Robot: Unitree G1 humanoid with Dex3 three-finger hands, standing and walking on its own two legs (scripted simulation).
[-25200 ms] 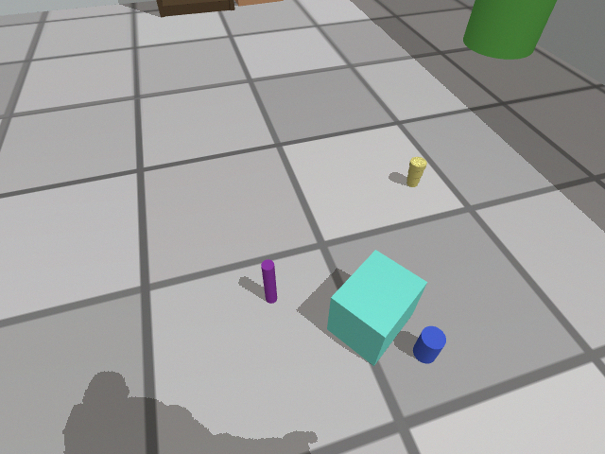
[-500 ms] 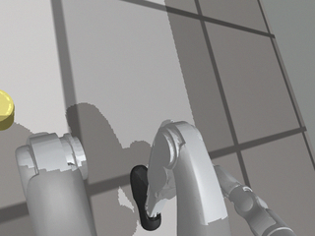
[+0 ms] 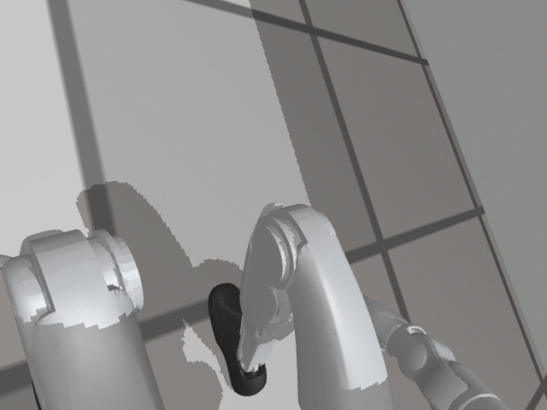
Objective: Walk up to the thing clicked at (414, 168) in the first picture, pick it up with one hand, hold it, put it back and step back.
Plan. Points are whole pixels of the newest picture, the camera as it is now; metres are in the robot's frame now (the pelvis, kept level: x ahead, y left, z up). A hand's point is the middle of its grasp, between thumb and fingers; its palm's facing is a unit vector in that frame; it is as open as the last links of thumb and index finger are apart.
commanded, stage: close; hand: left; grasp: from the side
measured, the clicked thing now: out of the picture +0.40 +0.28 -0.21
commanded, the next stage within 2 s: settle in 0.72 s
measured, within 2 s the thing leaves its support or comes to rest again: leaves its support in 1.12 s
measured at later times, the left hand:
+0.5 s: hand out of the picture +0.39 +0.27 -0.18, palm faces +0.31 -0.95 +0.01, open 10.6 cm
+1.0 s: hand out of the picture +0.41 +0.27 -0.18, palm faces +0.34 -0.94 +0.01, open 9.8 cm
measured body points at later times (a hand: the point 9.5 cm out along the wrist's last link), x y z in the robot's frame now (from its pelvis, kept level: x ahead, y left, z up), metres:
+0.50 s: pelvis +0.00 +0.00 +0.00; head +0.21 +0.21 +0.34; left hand +0.37 +0.32 -0.18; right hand +0.19 -0.23 -0.02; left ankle +0.09 +0.12 -0.24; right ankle +0.15 -0.13 -0.24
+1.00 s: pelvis +0.00 +0.00 +0.00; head +0.21 +0.21 +0.33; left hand +0.38 +0.32 -0.18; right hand +0.18 -0.23 -0.01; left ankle +0.09 +0.12 -0.24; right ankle +0.14 -0.13 -0.24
